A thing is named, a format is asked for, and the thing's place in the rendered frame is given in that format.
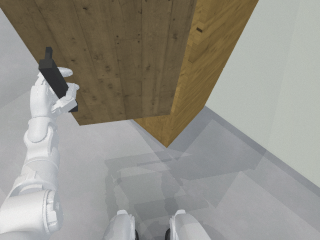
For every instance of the cupboard door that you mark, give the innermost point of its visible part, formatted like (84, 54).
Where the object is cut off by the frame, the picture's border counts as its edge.
(125, 55)

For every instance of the handle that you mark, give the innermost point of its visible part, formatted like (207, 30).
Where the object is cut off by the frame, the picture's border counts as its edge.
(53, 76)

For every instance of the right robot thigh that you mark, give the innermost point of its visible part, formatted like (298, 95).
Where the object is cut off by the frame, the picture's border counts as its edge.
(184, 226)

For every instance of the left robot thigh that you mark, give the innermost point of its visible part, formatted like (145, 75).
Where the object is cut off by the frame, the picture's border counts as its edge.
(120, 227)

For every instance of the robot left hand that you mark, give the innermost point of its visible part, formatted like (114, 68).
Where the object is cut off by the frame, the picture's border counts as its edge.
(42, 97)

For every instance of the left robot forearm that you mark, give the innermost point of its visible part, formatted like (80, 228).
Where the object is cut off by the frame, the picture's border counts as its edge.
(41, 165)

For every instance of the left robot upper arm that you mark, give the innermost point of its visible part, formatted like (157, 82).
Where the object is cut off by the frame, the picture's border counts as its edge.
(31, 216)

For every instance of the robot thigh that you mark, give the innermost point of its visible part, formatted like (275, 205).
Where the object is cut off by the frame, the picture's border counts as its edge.
(184, 226)
(120, 227)

